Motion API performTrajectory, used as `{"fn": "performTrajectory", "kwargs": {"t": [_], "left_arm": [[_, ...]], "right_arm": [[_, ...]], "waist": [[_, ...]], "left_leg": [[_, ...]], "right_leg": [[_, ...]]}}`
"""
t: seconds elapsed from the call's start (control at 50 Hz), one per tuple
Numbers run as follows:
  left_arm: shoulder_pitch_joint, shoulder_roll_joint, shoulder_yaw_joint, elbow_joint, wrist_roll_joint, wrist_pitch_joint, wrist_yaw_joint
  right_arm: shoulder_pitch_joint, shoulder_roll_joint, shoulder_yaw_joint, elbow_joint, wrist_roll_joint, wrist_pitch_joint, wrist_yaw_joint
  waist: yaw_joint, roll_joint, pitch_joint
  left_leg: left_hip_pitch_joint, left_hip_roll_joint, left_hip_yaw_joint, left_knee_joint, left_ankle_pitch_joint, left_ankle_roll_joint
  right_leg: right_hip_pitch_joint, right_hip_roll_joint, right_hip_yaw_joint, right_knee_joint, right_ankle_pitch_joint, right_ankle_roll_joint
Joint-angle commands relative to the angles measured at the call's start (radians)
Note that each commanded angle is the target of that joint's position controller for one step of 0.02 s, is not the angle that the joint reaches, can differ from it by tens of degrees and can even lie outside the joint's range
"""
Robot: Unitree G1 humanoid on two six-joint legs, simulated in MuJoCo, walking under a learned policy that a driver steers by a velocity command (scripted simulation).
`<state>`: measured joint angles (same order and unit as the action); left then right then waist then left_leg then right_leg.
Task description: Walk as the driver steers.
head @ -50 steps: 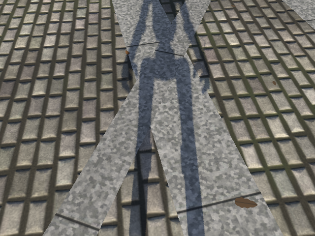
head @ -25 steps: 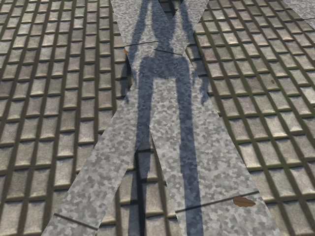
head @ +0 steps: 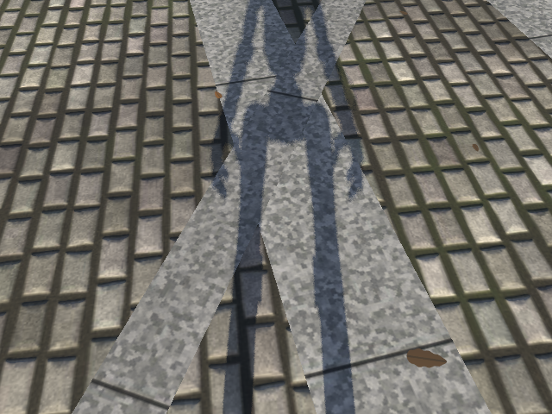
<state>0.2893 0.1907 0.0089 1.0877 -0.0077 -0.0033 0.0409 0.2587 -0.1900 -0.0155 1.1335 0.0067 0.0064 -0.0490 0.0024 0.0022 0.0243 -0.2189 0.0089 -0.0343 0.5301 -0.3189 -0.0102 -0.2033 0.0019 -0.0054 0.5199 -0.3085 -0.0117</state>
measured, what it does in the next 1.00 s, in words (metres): walks ahead: right foot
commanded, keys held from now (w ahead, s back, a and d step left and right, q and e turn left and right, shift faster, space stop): w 1.00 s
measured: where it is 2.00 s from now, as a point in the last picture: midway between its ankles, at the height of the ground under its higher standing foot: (304, 233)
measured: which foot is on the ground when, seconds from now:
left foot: down 0.00-0.64, up 0.66-1.00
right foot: down 0.00-0.18, up 0.20-0.60, down 0.62-1.00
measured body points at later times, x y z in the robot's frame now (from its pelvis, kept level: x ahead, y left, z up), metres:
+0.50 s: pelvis +0.16 +0.02 +0.00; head +0.19 +0.03 +0.45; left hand +0.37 +0.24 -0.11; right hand +0.04 -0.20 -0.13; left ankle +0.01 +0.12 -0.74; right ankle +0.34 -0.12 -0.69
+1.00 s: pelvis +0.45 -0.02 +0.01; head +0.47 -0.02 +0.46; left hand +0.42 +0.24 -0.13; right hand +0.63 -0.27 -0.10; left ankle +0.64 +0.16 -0.67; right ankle +0.39 -0.11 -0.74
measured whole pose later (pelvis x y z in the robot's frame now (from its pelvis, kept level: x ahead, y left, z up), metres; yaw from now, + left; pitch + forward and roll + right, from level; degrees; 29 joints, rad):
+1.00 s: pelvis +0.45 -0.02 +0.01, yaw +0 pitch +1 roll -2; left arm 0.38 0.23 0.04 1.03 -0.01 -0.10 0.00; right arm 0.08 -0.25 -0.06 0.88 0.01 -0.09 -0.01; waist 0.07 0.04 0.00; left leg -0.69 0.14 -0.03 0.69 0.07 0.01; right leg -0.01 0.08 -0.06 0.19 -0.20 -0.06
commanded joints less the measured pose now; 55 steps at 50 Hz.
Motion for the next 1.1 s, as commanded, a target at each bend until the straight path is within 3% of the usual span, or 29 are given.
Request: {"fn": "performTrajectory", "kwargs": {"t": [0.02, 0.06, 0.08, 0.1, 0.14, 0.16, 0.18, 0.2, 0.22, 0.24, 0.28, 0.3, 0.32, 0.42, 0.52, 0.56, 0.6, 0.62, 0.64, 0.66, 0.68, 0.7, 0.72, 0.76, 0.82, 0.88, 0.96, 1.04, 1.1], "left_arm": [[0.079, 0.154, 0.035, -0.023, -0.013, -0.012, 0.006], [0.133, 0.201, 0.056, -0.017, -0.02, -0.032, 0.0], [0.127, 0.204, 0.06, -0.023, -0.02, -0.038, -0.003], [0.089, 0.197, 0.059, -0.04, -0.018, -0.043, -0.006], [-0.029, 0.188, 0.056, -0.086, -0.033, -0.043, -0.014], [-0.061, 0.176, 0.054, -0.104, -0.036, -0.044, -0.017], [-0.085, 0.12, 0.039, -0.12, -0.026, -0.054, -0.023], [-0.098, 0.077, 0.029, -0.164, -0.024, -0.075, -0.02], [-0.112, 0.103, 0.035, -0.17, -0.037, -0.091, -0.022], [-0.092, 0.106, 0.035, -0.164, -0.048, -0.103, -0.033], [-0.091, 0.127, 0.046, -0.154, -0.03, -0.119, -0.044], [-0.117, 0.145, 0.056, -0.158, -0.018, -0.12, -0.049], [-0.117, 0.123, 0.054, -0.161, -0.019, -0.117, -0.057], [-0.34, 0.051, 0.021, -0.25, -0.016, -0.101, -0.072], [-0.43, 0.102, 0.023, -0.306, -0.027, -0.1, -0.087], [-0.368, 0.143, 0.041, -0.301, -0.024, -0.105, -0.091], [-0.096, 0.213, 0.084, -0.223, -0.029, -0.101, -0.081], [0.086, 0.271, 0.104, -0.18, -0.022, -0.093, -0.07], [0.173, 0.347, 0.117, -0.155, 0.001, -0.089, -0.073], [0.137, 0.263, 0.092, -0.153, -0.002, -0.091, -0.076], [0.028, 0.21, 0.077, -0.166, -0.007, -0.097, -0.075], [-0.07, 0.175, 0.064, -0.19, -0.006, -0.105, -0.077], [-0.125, 0.149, 0.057, -0.196, 0.006, -0.113, -0.084], [-0.14, 0.116, 0.047, -0.178, 0.018, -0.12, -0.091], [-0.085, 0.142, 0.049, -0.145, 0.011, -0.124, -0.077], [-0.016, 0.177, 0.055, -0.128, 0.011, -0.116, -0.052], [0.059, 0.197, 0.057, -0.115, -0.001, -0.106, -0.038], [0.145, 0.202, 0.06, -0.081, -0.009, -0.089, -0.035], [0.157, 0.216, 0.07, -0.071, -0.011, -0.072, -0.03]], "right_arm": [[0.021, -0.082, -0.014, -0.039, 0.004, -0.023, -0.001], [0.004, -0.042, -0.006, -0.06, 0.008, -0.056, 0.016], [-0.003, -0.046, -0.007, -0.067, 0.012, -0.069, 0.025], [0.009, -0.046, -0.009, -0.069, 0.018, -0.079, 0.032], [0.121, -0.032, -0.012, -0.034, 0.024, -0.091, 0.037], [0.196, -0.055, -0.023, 0.002, 0.015, -0.091, 0.035], [0.322, -0.119, -0.044, 0.031, 0.009, -0.092, 0.032], [0.433, -0.252, -0.074, 0.034, 0.014, -0.101, 0.044], [0.387, -0.199, -0.054, 0.02, -0.005, -0.119, 0.048], [0.313, -0.142, -0.038, -0.008, -0.003, -0.132, 0.049], [0.233, -0.117, -0.025, -0.04, 0.004, -0.132, 0.06], [0.235, -0.072, -0.011, -0.044, 0.0, -0.123, 0.062], [0.256, -0.075, -0.009, -0.041, -0.005, -0.115, 0.058], [0.274, -0.133, -0.011, -0.069, -0.013, -0.094, 0.026], [0.306, -0.168, -0.031, -0.06, 0.012, -0.096, 0.021], [0.279, -0.187, -0.041, -0.068, 0.007, -0.088, 0.021], [0.245, -0.189, -0.044, -0.084, -0.007, -0.07, 0.024], [0.233, -0.167, -0.032, -0.111, -0.018, -0.069, 0.028], [0.368, 0.002, 0.009, -0.122, -0.012, -0.092, 0.042], [0.318, -0.061, -0.004, -0.113, 0.015, -0.126, 0.051], [0.206, -0.13, -0.025, -0.156, 0.044, -0.144, 0.053], [0.135, -0.151, -0.029, -0.176, 0.044, -0.151, 0.045], [0.106, -0.15, -0.04, -0.179, 0.031, -0.147, 0.034], [0.151, -0.108, -0.045, -0.174, 0.018, -0.116, 0.027], [0.092, -0.106, -0.052, -0.205, 0.011, -0.092, 0.023], [-0.053, -0.117, -0.057, -0.258, -0.003, -0.094, 0.026], [-0.21, -0.096, -0.046, -0.302, 0.004, -0.105, 0.043], [-0.329, -0.098, -0.036, -0.345, 0.014, -0.112, 0.067], [-0.349, -0.12, -0.039, -0.373, 0.017, -0.121, 0.086]], "waist": [[0.017, -0.08, 0.126], [0.031, -0.182, 0.121], [0.026, -0.182, 0.132], [0.001, -0.169, 0.141], [-0.08, -0.146, 0.147], [-0.102, -0.086, 0.138], [-0.137, 0.089, 0.077], [-0.158, 0.336, 0.041], [-0.121, 0.226, 0.075], [-0.078, 0.13, 0.119], [-0.042, 0.056, 0.111], [-0.043, 0.049, 0.096], [-0.04, 0.096, 0.082], [-0.075, 0.069, 0.124], [-0.057, 0.1, 0.143], [0.0, 0.118, 0.075], [0.138, 0.135, -0.103], [0.204, 0.068, -0.226], [0.114, -0.234, -0.406], [0.135, -0.215, -0.393], [0.103, -0.175, -0.201], [0.069, -0.063, -0.121], [0.031, -0.013, -0.075], [-0.027, -0.056, -0.053], [-0.039, -0.06, 0.006], [-0.006, -0.036, 0.035], [0.044, -0.041, 0.047], [0.083, -0.039, 0.074], [0.063, -0.056, 0.065]], "left_leg": [[-0.172, -0.041, 0.056, 0.008, -0.293, 0.053], [-0.233, -0.035, 0.092, 0.183, -0.141, 0.053], [-0.223, -0.006, 0.069, 0.244, -0.118, 0.068], [-0.198, 0.008, 0.062, 0.236, -0.14, 0.086], [0.035, -0.005, 0.087, -0.019, -0.103, 0.12], [0.162, -0.021, 0.073, -0.092, -0.026, 0.108], [0.302, 0.122, -0.151, -0.193, -0.088, 0.135], [0.388, 0.337, -0.562, -0.36, -0.227, 0.262], [0.341, 0.401, -0.69, -0.386, -0.26, 0.311], [0.337, 0.375, -0.594, -0.372, -0.212, 0.289], [0.336, 0.295, -0.381, -0.376, -0.014, 0.219], [0.335, 0.243, -0.277, -0.379, 0.136, 0.18], [0.315, 0.23, -0.218, -0.378, 0.244, 0.175], [0.163, 0.17, -0.062, -0.431, 0.36, 0.179], [0.234, 0.23, -0.032, -0.433, 0.418, 0.172], [0.306, 0.246, -0.008, -0.32, 0.709, 0.147], [0.265, 0.198, 0.043, 0.003, 0.985, 0.108], [0.032, 0.154, 0.058, 0.3, 0.734, 0.078], [-0.323, -0.058, 0.033, 0.702, -0.011, 0.014], [-0.438, -0.055, -0.115, 0.866, -0.21, 0.039], [-0.529, 0.003, -0.091, 0.904, -0.152, 0.06], [-0.484, 0.063, -0.07, 0.859, -0.049, 0.071], [-0.423, 0.101, -0.054, 0.797, 0.014, 0.073], [-0.314, 0.141, -0.059, 0.721, 0.056, 0.075], [-0.363, 0.159, -0.034, 0.602, 0.105, 0.055], [-0.482, 0.165, -0.025, 0.413, 0.267, 0.026], [-0.442, 0.115, 0.023, 0.148, 0.438, 0.02], [-0.468, 0.088, 0.032, 0.03, 0.412, 0.029], [-0.451, 0.069, 0.033, -0.023, 0.307, 0.063]], "right_leg": [[-0.096, -0.101, 0.164, -0.212, -0.505, -0.105], [-0.046, -0.258, 0.384, -0.316, -0.563, -0.19], [-0.085, -0.31, 0.456, -0.35, -0.549, -0.221], [-0.119, -0.317, 0.452, -0.354, -0.518, -0.219], [-0.25, -0.23, 0.295, -0.286, -0.416, -0.151], [-0.311, -0.151, 0.196, -0.177, -0.308, -0.114], [-0.407, -0.056, 0.057, 0.117, -0.166, -0.06], [-0.58, 0.044, -0.05, 0.408, -0.189, -0.027], [-0.66, 0.002, 0.057, 0.621, -0.233, -0.045], [-0.726, -0.043, 0.094, 0.71, -0.143, -0.066], [-0.736, -0.098, 0.074, 0.676, 0.024, -0.081], [-0.706, -0.115, 0.053, 0.641, 0.075, -0.08], [-0.664, -0.12, 0.035, 0.596, 0.104, -0.068], [-0.524, -0.073, -0.051, 0.239, 0.261, -0.007], [-0.419, -0.046, -0.045, 0.05, 0.308, -0.048], [-0.309, -0.011, -0.056, 0.031, 0.272, -0.083], [0.037, 0.047, -0.089, 0.037, 0.246, -0.131], [0.35, -0.107, 0.093, 0.056, 0.185, -0.186], [0.653, -0.377, 0.633, -0.101, -0.102, -0.357], [0.614, -0.384, 0.823, -0.263, -0.184, -0.349], [0.459, -0.356, 0.656, -0.272, -0.129, -0.292], [0.282, -0.321, 0.498, -0.288, 0.013, -0.259], [0.139, -0.282, 0.385, -0.309, 0.135, -0.235], [0.0, -0.228, 0.264, -0.361, 0.201, -0.229], [-0.058, -0.204, 0.178, -0.418, 0.234, -0.24], [0.0, -0.206, 0.152, -0.434, 0.268, -0.234], [0.049, -0.176, 0.082, -0.435, 0.293, -0.195], [0.189, -0.217, 0.08, -0.388, 0.307, -0.191], [0.293, -0.265, 0.093, -0.313, 0.409, -0.173]]}}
